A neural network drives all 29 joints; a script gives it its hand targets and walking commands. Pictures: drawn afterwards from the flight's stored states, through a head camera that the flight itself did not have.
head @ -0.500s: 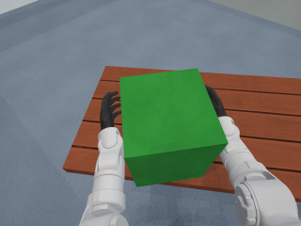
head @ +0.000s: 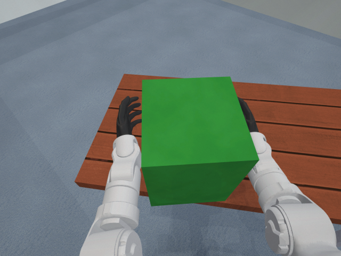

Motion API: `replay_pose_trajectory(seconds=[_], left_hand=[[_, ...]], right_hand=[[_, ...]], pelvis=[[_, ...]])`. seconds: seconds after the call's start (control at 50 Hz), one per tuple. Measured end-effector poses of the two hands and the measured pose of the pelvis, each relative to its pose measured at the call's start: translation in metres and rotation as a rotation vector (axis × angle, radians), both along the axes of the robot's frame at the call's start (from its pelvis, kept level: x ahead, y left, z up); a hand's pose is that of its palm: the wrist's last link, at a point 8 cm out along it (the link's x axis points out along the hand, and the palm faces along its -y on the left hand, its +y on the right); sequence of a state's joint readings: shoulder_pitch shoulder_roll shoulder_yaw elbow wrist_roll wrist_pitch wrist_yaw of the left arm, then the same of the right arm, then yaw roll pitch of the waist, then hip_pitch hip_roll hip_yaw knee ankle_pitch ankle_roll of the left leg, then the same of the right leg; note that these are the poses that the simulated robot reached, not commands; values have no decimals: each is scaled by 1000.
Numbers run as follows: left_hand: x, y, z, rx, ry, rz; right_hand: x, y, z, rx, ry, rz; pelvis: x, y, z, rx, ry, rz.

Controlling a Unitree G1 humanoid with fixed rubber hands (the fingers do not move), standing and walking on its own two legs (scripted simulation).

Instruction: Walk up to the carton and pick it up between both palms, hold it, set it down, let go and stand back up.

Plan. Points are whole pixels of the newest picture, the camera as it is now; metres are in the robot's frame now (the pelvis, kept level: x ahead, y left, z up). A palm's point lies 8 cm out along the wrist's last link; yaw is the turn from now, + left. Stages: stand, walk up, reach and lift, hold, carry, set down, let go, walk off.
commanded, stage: reach and lift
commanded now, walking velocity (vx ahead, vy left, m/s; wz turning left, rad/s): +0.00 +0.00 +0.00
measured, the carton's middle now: (187, 146) +0.39 +0.03 +0.03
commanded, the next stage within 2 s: none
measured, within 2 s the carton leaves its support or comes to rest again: neither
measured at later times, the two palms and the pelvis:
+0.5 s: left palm (100, 101) +0.39 +0.21 +0.18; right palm (242, 104) +0.43 -0.08 +0.15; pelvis +0.03 +0.01 +0.01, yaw +3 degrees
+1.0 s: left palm (94, 94) +0.38 +0.21 +0.20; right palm (245, 121) +0.38 -0.08 +0.15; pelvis +0.02 +0.08 +0.01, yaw +1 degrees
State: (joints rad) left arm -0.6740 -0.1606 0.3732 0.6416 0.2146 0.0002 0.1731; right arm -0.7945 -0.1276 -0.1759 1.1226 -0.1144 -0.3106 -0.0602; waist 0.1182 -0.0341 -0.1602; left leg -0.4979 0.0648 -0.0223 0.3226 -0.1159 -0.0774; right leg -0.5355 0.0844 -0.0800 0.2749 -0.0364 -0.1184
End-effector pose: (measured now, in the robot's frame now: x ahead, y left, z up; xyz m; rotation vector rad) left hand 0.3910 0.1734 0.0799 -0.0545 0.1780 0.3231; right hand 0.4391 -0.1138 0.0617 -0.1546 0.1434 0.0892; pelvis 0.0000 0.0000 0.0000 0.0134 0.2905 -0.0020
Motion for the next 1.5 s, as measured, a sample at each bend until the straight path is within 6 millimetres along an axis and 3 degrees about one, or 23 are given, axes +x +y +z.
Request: replay_pose_trajectory(seconds=[0.18, 0.46, 0.58, 0.8, 0.98, 1.18, 1.5], left_hand=[[8, 4, 23, 2, -3, -11], [3, 27, 89, 44, -62, -32], [-4, 40, 104, 26, -68, -58], [-13, 48, 99, 22, -22, -115], [-7, 35, 119, 75, -35, -180], [-1, 30, 141, 85, -36, -183], [-5, 39, 156, 81, -31, -216]], right_hand=[[2, 5, 12, 33, 10, -29], [-5, 28, 78, 71, -31, -51], [-15, 39, 97, 67, -31, -69], [-45, 47, 83, 145, 18, -149], [-58, 35, 89, 193, -3, -220], [-53, 31, 110, 206, -4, -224], [-57, 37, 125, 240, 11, -235]], pelvis=[[10, -1, 1, -4, -28, 19], [27, 11, 8, -9, -244, 56], [31, 25, 9, -10, -330, 69], [26, 59, 8, -25, -415, 56], [20, 75, 6, -47, -398, 35], [19, 73, 5, -45, -407, 18], [11, 64, 6, -35, -410, 51]])
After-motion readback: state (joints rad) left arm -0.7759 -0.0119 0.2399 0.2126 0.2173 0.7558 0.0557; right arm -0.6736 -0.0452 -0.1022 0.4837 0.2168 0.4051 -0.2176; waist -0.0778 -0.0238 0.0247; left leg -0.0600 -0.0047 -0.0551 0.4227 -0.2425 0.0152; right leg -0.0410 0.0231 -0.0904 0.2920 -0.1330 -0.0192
